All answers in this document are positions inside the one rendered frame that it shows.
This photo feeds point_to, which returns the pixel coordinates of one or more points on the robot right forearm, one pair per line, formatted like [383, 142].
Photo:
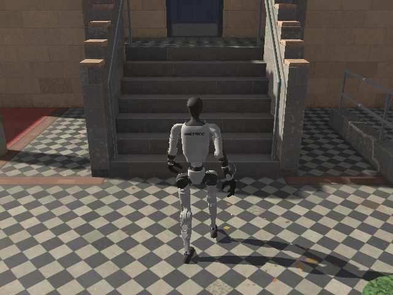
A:
[225, 167]

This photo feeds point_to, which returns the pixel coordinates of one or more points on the robot left forearm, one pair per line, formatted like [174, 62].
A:
[171, 158]

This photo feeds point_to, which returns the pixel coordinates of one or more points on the robot right upper arm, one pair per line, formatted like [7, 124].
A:
[217, 140]

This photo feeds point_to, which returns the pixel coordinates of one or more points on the robot left upper arm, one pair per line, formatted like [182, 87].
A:
[176, 129]

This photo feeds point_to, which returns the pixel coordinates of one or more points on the right robot hand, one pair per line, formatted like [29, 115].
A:
[232, 184]

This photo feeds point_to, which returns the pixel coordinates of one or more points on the robot head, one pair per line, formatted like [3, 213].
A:
[195, 106]

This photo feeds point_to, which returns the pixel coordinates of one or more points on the robot left foot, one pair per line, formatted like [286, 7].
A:
[187, 258]

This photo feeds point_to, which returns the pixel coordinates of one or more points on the left robot hand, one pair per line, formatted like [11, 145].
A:
[170, 167]

